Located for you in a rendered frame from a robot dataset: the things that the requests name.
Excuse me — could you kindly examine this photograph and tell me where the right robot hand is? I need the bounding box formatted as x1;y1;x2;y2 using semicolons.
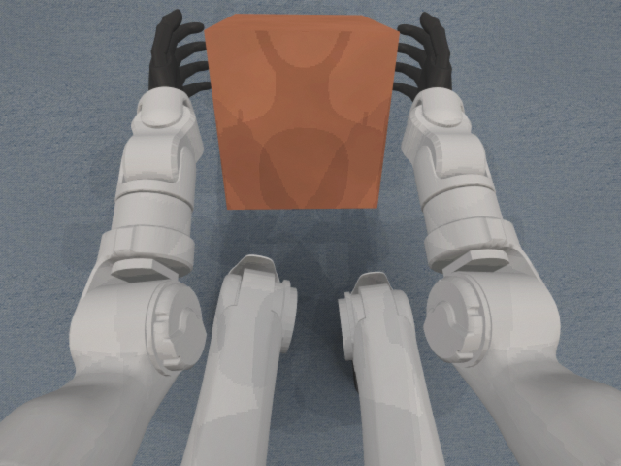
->
392;12;452;103

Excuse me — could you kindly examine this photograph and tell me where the left robot hand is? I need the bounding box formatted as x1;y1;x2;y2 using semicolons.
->
148;9;212;98

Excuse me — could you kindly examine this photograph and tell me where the carton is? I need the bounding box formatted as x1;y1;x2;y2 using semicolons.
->
204;14;400;210

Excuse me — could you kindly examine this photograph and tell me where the robot right foot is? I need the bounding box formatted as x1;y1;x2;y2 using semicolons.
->
351;360;359;394

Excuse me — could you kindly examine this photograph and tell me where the right robot forearm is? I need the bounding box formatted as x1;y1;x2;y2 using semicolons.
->
401;87;561;331

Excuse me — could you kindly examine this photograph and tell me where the robot right thigh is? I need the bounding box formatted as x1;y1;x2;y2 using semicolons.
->
338;283;445;466

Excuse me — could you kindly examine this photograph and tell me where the left robot forearm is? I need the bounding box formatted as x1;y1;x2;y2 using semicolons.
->
69;86;204;361

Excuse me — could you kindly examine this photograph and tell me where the robot left upper arm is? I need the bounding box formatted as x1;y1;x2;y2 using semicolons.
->
0;279;207;466

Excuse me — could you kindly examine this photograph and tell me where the robot right upper arm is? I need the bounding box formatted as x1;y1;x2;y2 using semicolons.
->
423;271;621;466

